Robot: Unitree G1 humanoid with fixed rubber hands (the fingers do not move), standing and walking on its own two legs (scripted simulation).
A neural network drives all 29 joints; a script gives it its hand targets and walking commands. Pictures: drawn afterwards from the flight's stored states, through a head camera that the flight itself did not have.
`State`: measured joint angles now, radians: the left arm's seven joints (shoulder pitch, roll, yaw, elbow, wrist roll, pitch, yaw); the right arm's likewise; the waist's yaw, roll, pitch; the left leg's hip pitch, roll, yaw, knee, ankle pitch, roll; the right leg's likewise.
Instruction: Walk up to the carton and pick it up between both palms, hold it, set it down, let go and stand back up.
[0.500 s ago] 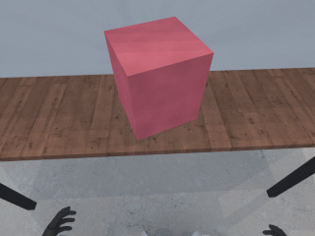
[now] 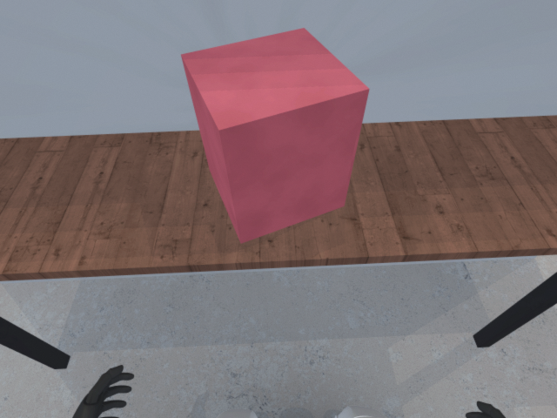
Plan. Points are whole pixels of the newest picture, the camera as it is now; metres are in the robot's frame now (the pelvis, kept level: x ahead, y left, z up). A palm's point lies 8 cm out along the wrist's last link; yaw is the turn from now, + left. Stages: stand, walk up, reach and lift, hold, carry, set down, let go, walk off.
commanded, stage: walk up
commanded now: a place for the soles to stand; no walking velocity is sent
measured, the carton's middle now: (271, 138) +0.53 +0.03 +0.09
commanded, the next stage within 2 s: reach and lift in 0.82 s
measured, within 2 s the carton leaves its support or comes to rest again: neither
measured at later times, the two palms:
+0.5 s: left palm out of the picture +0.14 +0.30 -0.08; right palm out of the picture +0.08 -0.30 -0.10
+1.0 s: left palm out of the picture +0.13 +0.29 -0.10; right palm out of the picture +0.11 -0.29 -0.10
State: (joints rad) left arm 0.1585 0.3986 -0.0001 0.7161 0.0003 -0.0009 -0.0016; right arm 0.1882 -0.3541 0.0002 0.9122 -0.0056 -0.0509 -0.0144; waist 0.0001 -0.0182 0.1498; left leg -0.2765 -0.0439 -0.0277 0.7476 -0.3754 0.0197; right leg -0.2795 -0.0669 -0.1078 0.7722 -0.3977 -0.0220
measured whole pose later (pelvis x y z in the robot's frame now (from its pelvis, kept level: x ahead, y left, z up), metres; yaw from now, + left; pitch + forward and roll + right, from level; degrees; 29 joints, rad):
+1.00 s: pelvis -0.01 +0.00 +0.00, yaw -1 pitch -5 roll -1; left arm 0.10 0.36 0.00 0.69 0.00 0.32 0.03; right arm 0.10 -0.35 -0.02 0.98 -0.06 -0.21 0.07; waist 0.00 -0.01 0.14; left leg -0.32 -0.02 -0.03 0.78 -0.38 0.01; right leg -0.30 -0.04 -0.11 0.76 -0.38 -0.02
